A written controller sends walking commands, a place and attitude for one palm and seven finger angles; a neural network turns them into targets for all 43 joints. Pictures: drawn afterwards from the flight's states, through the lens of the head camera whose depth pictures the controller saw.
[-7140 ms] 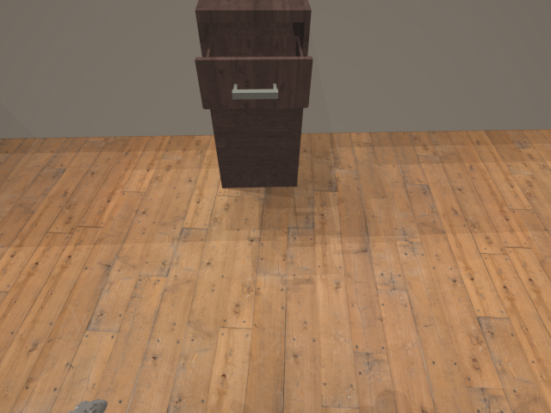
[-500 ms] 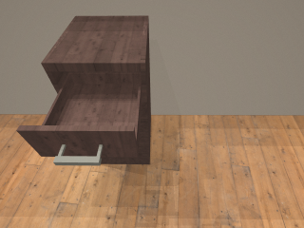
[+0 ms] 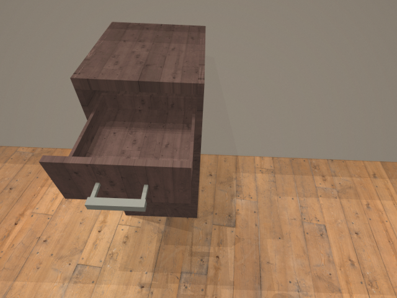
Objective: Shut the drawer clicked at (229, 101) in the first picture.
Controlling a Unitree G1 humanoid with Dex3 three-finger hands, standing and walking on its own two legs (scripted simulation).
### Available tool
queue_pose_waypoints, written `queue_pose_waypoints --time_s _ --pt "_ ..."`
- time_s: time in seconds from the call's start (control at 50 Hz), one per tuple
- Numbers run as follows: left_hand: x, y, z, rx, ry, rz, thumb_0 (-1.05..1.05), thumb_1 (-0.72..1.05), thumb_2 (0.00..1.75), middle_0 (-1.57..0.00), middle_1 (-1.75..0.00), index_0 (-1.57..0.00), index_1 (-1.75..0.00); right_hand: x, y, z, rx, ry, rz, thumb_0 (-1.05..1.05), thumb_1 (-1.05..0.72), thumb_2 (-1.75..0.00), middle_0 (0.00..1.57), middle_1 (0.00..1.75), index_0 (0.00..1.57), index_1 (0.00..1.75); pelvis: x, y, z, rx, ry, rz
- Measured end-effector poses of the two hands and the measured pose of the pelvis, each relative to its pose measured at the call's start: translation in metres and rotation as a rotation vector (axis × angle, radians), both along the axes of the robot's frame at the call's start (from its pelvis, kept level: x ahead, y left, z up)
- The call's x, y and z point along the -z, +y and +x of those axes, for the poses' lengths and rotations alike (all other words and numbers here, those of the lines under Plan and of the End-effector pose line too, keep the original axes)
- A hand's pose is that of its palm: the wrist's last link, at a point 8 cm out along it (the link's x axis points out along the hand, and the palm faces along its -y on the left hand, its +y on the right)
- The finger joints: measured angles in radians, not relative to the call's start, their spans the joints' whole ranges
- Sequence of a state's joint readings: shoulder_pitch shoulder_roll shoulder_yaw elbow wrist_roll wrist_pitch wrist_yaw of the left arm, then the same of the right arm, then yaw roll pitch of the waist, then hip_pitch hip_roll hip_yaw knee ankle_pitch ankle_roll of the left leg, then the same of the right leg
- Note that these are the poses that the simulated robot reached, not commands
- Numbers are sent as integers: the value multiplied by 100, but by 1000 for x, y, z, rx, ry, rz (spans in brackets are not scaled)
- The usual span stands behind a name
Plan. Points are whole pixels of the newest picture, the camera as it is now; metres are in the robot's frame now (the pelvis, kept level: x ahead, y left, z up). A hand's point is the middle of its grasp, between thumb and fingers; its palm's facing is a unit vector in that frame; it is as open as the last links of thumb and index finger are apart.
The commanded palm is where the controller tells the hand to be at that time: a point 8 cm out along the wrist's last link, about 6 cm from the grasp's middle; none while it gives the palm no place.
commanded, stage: look again from close up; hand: left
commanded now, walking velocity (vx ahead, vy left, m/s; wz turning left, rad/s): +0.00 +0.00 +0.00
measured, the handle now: (118, 196) +0.35 +0.22 -0.04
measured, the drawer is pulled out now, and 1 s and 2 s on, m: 0.28 0.28 0.28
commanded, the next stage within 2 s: shuffle to correct the standing spot in 0.30 s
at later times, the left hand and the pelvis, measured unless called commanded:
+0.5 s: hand out of the picture -0.02 +0.22 -0.17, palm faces -0.02 -0.98 -0.22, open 7.4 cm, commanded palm none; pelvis -0.02 +0.04 +0.01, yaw -2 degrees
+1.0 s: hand out of the picture +0.02 +0.15 -0.18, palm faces +0.09 -0.98 -0.17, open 7.4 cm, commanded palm none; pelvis +0.04 +0.00 +0.00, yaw +1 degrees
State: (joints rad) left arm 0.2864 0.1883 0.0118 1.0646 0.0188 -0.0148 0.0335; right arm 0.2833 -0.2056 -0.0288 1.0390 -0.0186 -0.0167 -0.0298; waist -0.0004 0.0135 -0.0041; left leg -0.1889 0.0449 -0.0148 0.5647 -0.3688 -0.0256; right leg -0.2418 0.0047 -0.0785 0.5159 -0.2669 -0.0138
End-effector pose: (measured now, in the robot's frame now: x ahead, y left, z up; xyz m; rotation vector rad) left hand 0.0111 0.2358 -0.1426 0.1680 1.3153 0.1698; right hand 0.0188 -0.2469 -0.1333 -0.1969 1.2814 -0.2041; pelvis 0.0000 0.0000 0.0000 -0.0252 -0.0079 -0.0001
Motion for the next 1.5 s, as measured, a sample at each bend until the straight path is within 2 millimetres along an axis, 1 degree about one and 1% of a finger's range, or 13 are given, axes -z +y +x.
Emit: queue_pose_waypoints --time_s 0.16,0.3,0.46,0.56,0.7,0.76,0.8,0.94,1.04,1.18,1.3,1.38,1.5 --pt "-9 40 21 29 -74 41 1 91 90 -20 -30 -20 -29 -5 25 14 -29 -68 2 1 -91 -89 20 30 20 30 -2 24 -8 16 -31 12" --pt "-13 51 13 44 -55 47 0 91 90 -20 -30 -20 -29 0 52 4 -25 -55 49 1 -92 -89 20 30 21 30 -4 37 -14 27 -38 21" --pt "-8 39 -21 34 43 11 0 91 90 -20 -30 -20 -29 7 61 -33 9 44 74 1 -92 -89 20 30 21 30 -6 42 -17 35 -40 29" --pt "-5 23 -41 31 125 -18 0 91 90 -20 -30 -20 -29 11 62 -58 54 122 92 1 -92 -89 20 30 21 30 -5 36 -9 46 -37 36" --pt "-4 -7 -44 2 184 -34 1 91 90 -20 -30 -20 -29 17 49 -75 100 220 113 1 -91 -89 20 30 21 30 0 13 14 41 -19 32" --pt "-1 -20 -38 -40 166 -37 0 91 90 -20 -30 -20 -29 20 41 -69 77 258 113 1 -91 -89 20 30 20 30 4 5 23 8 -4 18" --pt "0 -27 -36 -71 154 -42 0 91 90 -20 -30 -20 -29 19 36 -56 52 269 104 1 -91 -89 20 30 20 30 4 2 28 -16 0 11" --pt "8 -40 -19 -104 166 -76 0 91 90 -20 -30 -20 -29 18 31 17 -3 140 70 1 -91 -89 20 30 20 30 4 4 39 -21 -11 24" --pt "4 -29 3 -76 116 -33 2 92 90 -20 -30 -20 -29 15 21 55 -20 42 46 2 -94 -89 20 30 20 30 3 4 36 -9 -6 33" --pt "-1 2 19 -20 5 35 2 92 90 -20 -30 -20 -29 4 16 79 -36 -87 47 1 -93 -89 20 30 20 30 4 5 21 -2 -2 13" --pt "-4 27 32 9 -78 44 1 91 90 -20 -30 -20 -29 -4 33 75 -68 -165 48 1 -92 -89 20 30 20 30 4 19 10 -1 -36 11" --pt "-11 35 35 24 -109 44 1 91 90 -20 -30 -20 -29 -2 47 58 -80 -139 73 1 -92 -89 20 30 20 30 1 25 3 0 -34 13" --pt "-15 37 21 37 -70 34 0 91 90 -20 -30 -20 -29 0 46 25 -61 -59 71 0 -93 -89 20 30 21 30 -3 31 -2 -3 -13 23"
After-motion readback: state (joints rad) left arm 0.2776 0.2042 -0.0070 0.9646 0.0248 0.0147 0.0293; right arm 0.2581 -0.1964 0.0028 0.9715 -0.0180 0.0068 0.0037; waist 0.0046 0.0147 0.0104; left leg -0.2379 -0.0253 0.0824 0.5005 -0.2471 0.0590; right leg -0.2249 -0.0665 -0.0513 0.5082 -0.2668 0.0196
